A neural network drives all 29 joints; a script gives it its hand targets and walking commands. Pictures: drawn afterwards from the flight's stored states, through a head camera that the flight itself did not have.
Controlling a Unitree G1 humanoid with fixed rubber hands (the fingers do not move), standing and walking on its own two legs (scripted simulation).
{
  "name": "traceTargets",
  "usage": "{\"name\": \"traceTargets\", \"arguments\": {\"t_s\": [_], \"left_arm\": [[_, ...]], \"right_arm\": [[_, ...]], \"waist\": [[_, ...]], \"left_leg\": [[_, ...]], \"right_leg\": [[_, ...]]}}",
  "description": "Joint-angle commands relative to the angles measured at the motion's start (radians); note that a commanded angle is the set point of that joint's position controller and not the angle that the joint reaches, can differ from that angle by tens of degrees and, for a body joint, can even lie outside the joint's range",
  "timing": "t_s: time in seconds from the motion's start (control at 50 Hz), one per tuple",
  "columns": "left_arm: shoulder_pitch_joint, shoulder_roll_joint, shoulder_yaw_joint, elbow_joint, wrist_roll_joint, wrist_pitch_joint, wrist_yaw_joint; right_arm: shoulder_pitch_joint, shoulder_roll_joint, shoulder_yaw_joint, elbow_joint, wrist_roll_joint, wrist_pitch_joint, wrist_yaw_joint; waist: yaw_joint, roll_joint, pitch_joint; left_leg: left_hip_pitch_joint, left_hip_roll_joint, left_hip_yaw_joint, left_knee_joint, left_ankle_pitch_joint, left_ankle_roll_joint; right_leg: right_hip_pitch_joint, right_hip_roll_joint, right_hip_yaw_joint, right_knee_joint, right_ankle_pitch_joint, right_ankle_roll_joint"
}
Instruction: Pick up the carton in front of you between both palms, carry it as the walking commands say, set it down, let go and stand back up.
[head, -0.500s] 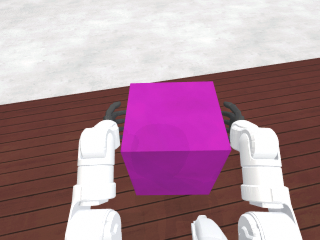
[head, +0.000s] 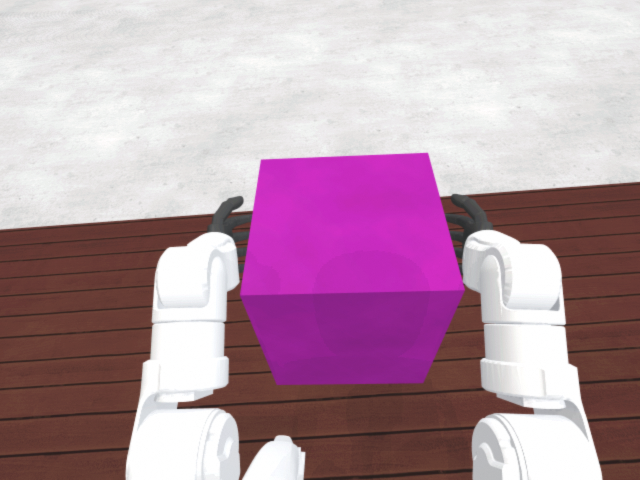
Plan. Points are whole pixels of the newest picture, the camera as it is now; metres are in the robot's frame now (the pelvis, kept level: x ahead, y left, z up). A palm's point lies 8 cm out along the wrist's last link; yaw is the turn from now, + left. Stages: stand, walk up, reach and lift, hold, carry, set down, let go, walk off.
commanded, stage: carry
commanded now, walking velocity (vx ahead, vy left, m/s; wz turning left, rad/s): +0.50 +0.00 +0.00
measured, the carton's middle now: (346, 277) +0.37 +0.02 +0.03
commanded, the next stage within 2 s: none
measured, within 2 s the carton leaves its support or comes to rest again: neither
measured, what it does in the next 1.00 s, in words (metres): goes down: left foot 0.05 m lower, then right foot 0.05 m lower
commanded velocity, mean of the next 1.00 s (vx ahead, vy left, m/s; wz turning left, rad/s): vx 0.50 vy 0.00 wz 0.00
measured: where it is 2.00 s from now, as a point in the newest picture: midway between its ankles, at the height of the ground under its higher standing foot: (346, 235)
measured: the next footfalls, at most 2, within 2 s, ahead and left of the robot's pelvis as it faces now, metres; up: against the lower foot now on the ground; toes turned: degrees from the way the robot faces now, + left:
left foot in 0.24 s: +0.32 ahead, +0.07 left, -0.05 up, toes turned +0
right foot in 0.76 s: +0.66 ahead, -0.03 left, -0.10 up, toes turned -3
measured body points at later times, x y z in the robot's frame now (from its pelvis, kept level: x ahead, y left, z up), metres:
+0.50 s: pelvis +0.31 +0.04 -0.05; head +0.35 +0.06 +0.40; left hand +0.69 +0.17 +0.02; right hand +0.66 -0.13 +0.03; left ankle +0.29 +0.07 -0.78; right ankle +0.36 -0.12 -0.71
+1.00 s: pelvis +0.63 +0.00 -0.10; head +0.65 -0.01 +0.35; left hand +0.99 +0.17 -0.01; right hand +1.00 -0.13 -0.01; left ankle +0.64 +0.15 -0.76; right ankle +0.62 -0.03 -0.83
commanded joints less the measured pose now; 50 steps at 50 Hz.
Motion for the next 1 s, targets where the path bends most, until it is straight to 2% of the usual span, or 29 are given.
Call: {"name": "traceTargets", "arguments": {"t_s": [0.0, 0.08, 0.14, 0.16, 0.18, 0.2, 0.22, 0.24, 0.26, 0.28, 0.3, 0.32, 0.34, 0.38, 0.44, 0.48, 0.54, 0.64, 0.68, 0.72, 0.74, 0.76, 0.78, 0.8, 0.82, 0.84, 0.86, 0.9, 0.98], "left_arm": [[-0.727, -1.122, -0.679, -0.140, -0.472, -0.008, -0.266], [-0.665, -1.078, -0.679, -0.115, -0.459, -0.006, -0.263], [-0.606, -1.057, -0.666, -0.045, -0.443, -0.005, -0.265], [-0.602, -1.058, -0.663, -0.022, -0.442, -0.006, -0.267], [-0.613, -1.064, -0.661, 0.000, -0.443, -0.006, -0.270], [-0.635, -1.069, -0.662, 0.022, -0.443, -0.010, -0.273], [-0.644, -1.069, -0.652, 0.039, -0.437, -0.014, -0.276], [-0.671, -1.087, -0.636, 0.069, -0.432, -0.005, -0.275], [-0.686, -1.092, -0.629, 0.089, -0.435, -0.002, -0.269], [-0.701, -1.106, -0.624, 0.039, -0.433, -0.004, -0.263], [-0.773, -1.118, -0.632, -0.025, -0.431, -0.011, -0.253], [-0.800, -1.135, -0.631, -0.055, -0.424, -0.017, -0.240], [-0.785, -1.141, -0.622, -0.072, -0.412, -0.023, -0.227], [-0.700, -1.135, -0.619, -0.072, -0.379, -0.030, -0.206], [-0.597, -1.127, -0.632, -0.058, -0.346, -0.042, -0.193], [-0.572, -1.123, -0.647, -0.065, -0.333, -0.052, -0.191], [-0.582, -1.109, -0.679, -0.104, -0.331, -0.062, -0.187], [-0.584, -1.015, -0.686, -0.149, -0.329, -0.035, -0.177], [-0.551, -0.961, -0.657, -0.119, -0.310, -0.013, -0.179], [-0.527, -0.919, -0.620, -0.083, -0.293, 0.004, -0.185], [-0.528, -0.906, -0.599, -0.070, -0.287, 0.013, -0.191], [-0.535, -0.895, -0.573, -0.041, -0.287, 0.023, -0.198], [-0.574, -0.857, -0.549, -0.003, -0.284, 0.028, -0.199], [-0.556, -0.904, -0.559, 0.015, -0.312, 0.029, -0.208], [-0.620, -0.967, -0.586, -0.028, -0.353, 0.027, -0.219], [-0.717, -1.024, -0.616, -0.079, -0.395, 0.027, -0.229], [-0.770, -1.075, -0.636, -0.098, -0.427, 0.030, -0.238], [-0.782, -1.120, -0.652, -0.105, -0.464, 0.022, -0.246], [-0.741, -1.147, -0.660, -0.104, -0.475, 0.003, -0.261]], "right_arm": [[-0.647, 1.047, 0.641, -0.093, 0.357, -0.056, 0.178], [-0.620, 1.000, 0.653, -0.100, 0.346, -0.048, 0.174], [-0.586, 0.964, 0.634, -0.050, 0.329, -0.036, 0.185], [-0.577, 0.954, 0.618, -0.028, 0.320, -0.034, 0.189], [-0.562, 0.944, 0.600, -0.001, 0.310, -0.034, 0.194], [-0.555, 0.932, 0.580, 0.018, 0.301, -0.035, 0.199], [-0.552, 0.913, 0.560, 0.037, 0.300, -0.033, 0.206], [-0.567, 0.908, 0.529, 0.074, 0.286, -0.032, 0.209], [-0.575, 0.903, 0.519, 0.099, 0.293, -0.030, 0.212], [-0.583, 0.943, 0.541, 0.087, 0.324, -0.041, 0.220], [-0.665, 1.023, 0.577, 0.025, 0.374, -0.051, 0.231], [-0.759, 1.080, 0.612, -0.044, 0.422, -0.055, 0.238], [-0.814, 1.114, 0.642, -0.082, 0.463, -0.056, 0.243], [-0.802, 1.141, 0.672, -0.100, 0.503, -0.066, 0.247], [-0.693, 1.135, 0.668, -0.076, 0.495, -0.078, 0.253], [-0.655, 1.125, 0.672, -0.078, 0.484, -0.087, 0.259], [-0.652, 1.100, 0.691, -0.114, 0.479, -0.098, 0.262], [-0.615, 1.016, 0.698, -0.139, 0.479, -0.080, 0.253], [-0.599, 0.986, 0.689, -0.108, 0.475, -0.064, 0.252], [-0.606, 0.972, 0.681, -0.070, 0.476, -0.048, 0.252], [-0.630, 0.966, 0.675, -0.058, 0.475, -0.043, 0.250], [-0.657, 0.968, 0.661, -0.044, 0.464, -0.037, 0.249], [-0.676, 0.979, 0.640, -0.016, 0.472, -0.016, 0.241], [-0.702, 0.960, 0.636, -0.040, 0.463, -0.010, 0.234], [-0.764, 0.980, 0.638, -0.071, 0.461, -0.011, 0.229], [-0.795, 1.007, 0.630, -0.084, 0.451, -0.014, 0.222], [-0.777, 1.020, 0.612, -0.083, 0.434, -0.015, 0.213], [-0.719, 1.042, 0.597, -0.068, 0.404, -0.019, 0.199], [-0.639, 1.059, 0.602, -0.038, 0.359, -0.043, 0.186]], "waist": [[0.009, -0.092, -0.425], [0.048, -0.083, -0.381], [0.059, -0.090, -0.345], [0.036, -0.097, -0.354], [-0.009, -0.085, -0.376], [-0.069, -0.057, -0.405], [-0.082, 0.053, -0.438], [-0.094, 0.243, -0.518], [-0.115, 0.239, -0.566], [-0.140, 0.205, -0.591], [-0.123, 0.083, -0.505], [-0.101, 0.031, -0.438], [-0.076, 0.016, -0.399], [-0.073, 0.061, -0.393], [-0.095, 0.107, -0.421], [-0.117, 0.112, -0.434], [-0.140, 0.115, -0.410], [-0.178, 0.118, -0.356], [-0.150, 0.116, -0.352], [-0.058, 0.097, -0.391], [-0.013, 0.048, -0.415], [-0.040, -0.097, -0.453], [0.006, -0.273, -0.561], [0.023, -0.220, -0.592], [0.011, -0.132, -0.512], [-0.015, -0.034, -0.451], [-0.032, 0.004, -0.408], [-0.036, -0.018, -0.402], [-0.012, -0.080, -0.436]], "left_leg": [[-0.072, -0.034, 0.063, -0.109, 0.156, -0.001], [-0.018, -0.091, 0.125, -0.382, 0.331, 0.017], [0.142, -0.113, 0.147, -0.570, 0.493, 0.059], [0.240, -0.113, 0.148, -0.600, 0.511, 0.072], [0.373, -0.109, 0.154, -0.648, 0.533, 0.076], [0.552, -0.059, 0.128, -0.663, 0.567, 0.073], [0.780, 0.092, -0.018, -0.522, 0.844, 0.071], [1.043, 0.332, -0.370, -0.393, 1.116, 0.209], [1.147, 0.378, -0.487, -0.386, 0.961, 0.317], [1.072, 0.376, -0.593, -0.486, 0.437, 0.383], [0.893, 0.295, -0.554, -0.566, 0.180, 0.329], [0.748, 0.245, -0.475, -0.595, 0.143, 0.274], [0.631, 0.221, -0.396, -0.623, 0.160, 0.234], [0.550, 0.178, -0.303, -0.640, 0.210, 0.195], [0.701, 0.156, -0.215, -0.570, 0.633, 0.167], [0.796, 0.138, -0.168, -0.534, 0.816, 0.137], [0.846, 0.086, -0.113, -0.520, 0.861, 0.106], [0.866, 0.033, -0.055, -0.465, 0.798, 0.092], [0.813, 0.032, -0.032, -0.377, 0.786, 0.078], [0.705, 0.029, 0.016, -0.152, 0.770, 0.048], [0.528, 0.002, 0.034, 0.030, 0.527, 0.030], [0.272, -0.060, 0.050, 0.183, -0.177, 0.027], [-0.012, -0.150, -0.010, 0.455, -0.434, -0.024], [-0.088, -0.107, -0.041, 0.521, -0.374, 0.013], [-0.093, -0.076, -0.036, 0.458, -0.300, 0.035], [-0.055, -0.058, -0.034, 0.372, -0.234, 0.038], [-0.013, -0.032, -0.037, 0.297, -0.200, 0.028], [0.054, -0.016, -0.013, 0.182, -0.167, 0.006], [-0.047, -0.013, 0.025, 0.035, -0.008, -0.005]], "right_leg": [[0.424, -0.223, 0.238, -0.070, 0.759, 0.014], [0.470, -0.157, 0.175, -0.020, 0.741, 0.023], [0.415, -0.152, 0.147, 0.066, 0.646, 0.031], [0.376, -0.154, 0.141, 0.135, 0.657, 0.042], [0.325, -0.145, 0.114, 0.246, 0.657, 0.063], [0.220, -0.131, 0.076, 0.413, 0.543, 0.090], [-0.022, -0.087, 0.062, 0.599, 0.100, 0.102], [-0.310, 0.026, 0.081, 0.816, -0.450, 0.156], [-0.472, 0.000, 0.134, 0.981, -0.483, 0.153], [-0.557, -0.026, 0.152, 1.020, -0.418, 0.124], [-0.542, -0.066, 0.149, 0.937, -0.335, 0.110], [-0.489, -0.093, 0.153, 0.830, -0.271, 0.113], [-0.415, -0.107, 0.148, 0.747, -0.243, 0.122], [-0.345, -0.112, 0.118, 0.649, -0.193, 0.136], [-0.451, -0.119, 0.090, 0.530, -0.084, 0.150], [-0.500, -0.108, 0.072, 0.453, 0.002, 0.146], [-0.499, -0.077, 0.034, 0.298, 0.132, 0.128], [-0.351, -0.016, -0.027, -0.037, 0.362, 0.097], [-0.193, -0.004, -0.028, -0.134, 0.440, 0.071], [0.073, -0.027, -0.034, -0.217, 0.483, 0.056], [0.280, -0.110, 0.040, -0.186, 0.555, 0.059], [0.491, -0.310, 0.246, 0.033, 0.972, 0.052], [0.761, -0.495, 0.586, 0.057, 0.927, -0.148], [0.717, -0.493, 0.696, -0.033, 0.439, -0.219], [0.571, -0.402, 0.637, -0.105, 0.221, -0.171], [0.432, -0.364, 0.567, -0.141, 0.166, -0.131], [0.322, -0.353, 0.508, -0.163, 0.193, -0.111], [0.236, -0.320, 0.436, -0.174, 0.250, -0.070], [0.368, -0.285, 0.317, -0.104, 0.656, -0.016]]}}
